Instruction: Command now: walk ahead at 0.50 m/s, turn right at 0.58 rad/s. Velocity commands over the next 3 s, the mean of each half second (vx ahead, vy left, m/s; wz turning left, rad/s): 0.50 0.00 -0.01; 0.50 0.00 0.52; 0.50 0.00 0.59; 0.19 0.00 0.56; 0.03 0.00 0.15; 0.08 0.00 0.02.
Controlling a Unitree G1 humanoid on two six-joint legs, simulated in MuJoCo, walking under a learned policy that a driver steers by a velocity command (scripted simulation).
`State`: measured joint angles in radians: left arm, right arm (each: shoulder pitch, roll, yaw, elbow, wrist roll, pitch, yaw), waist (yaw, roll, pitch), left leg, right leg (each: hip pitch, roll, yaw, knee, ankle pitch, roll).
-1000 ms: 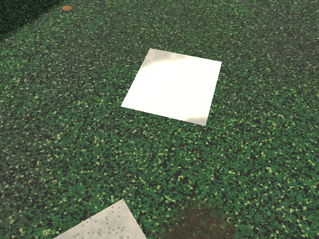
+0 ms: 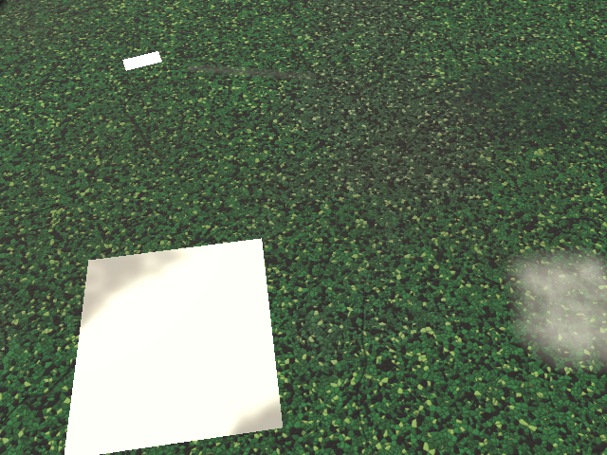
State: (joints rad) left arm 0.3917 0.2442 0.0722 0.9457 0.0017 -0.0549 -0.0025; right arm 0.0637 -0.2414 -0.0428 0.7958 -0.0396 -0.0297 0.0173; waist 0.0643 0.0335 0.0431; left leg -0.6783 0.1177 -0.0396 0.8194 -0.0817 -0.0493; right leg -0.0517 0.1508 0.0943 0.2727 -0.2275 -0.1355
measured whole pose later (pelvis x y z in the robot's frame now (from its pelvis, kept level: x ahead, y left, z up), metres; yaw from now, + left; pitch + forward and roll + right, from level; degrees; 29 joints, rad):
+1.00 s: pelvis +0.52 +0.03 +0.00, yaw +20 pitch +1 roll -1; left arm 0.36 0.26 0.04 0.83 0.02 -0.09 0.00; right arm 0.20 -0.31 -0.08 0.76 -0.04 0.01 0.06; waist 0.03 0.06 0.01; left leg -0.64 0.04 -0.03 1.06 -0.20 0.02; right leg -0.10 0.02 -0.14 0.28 -0.21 -0.04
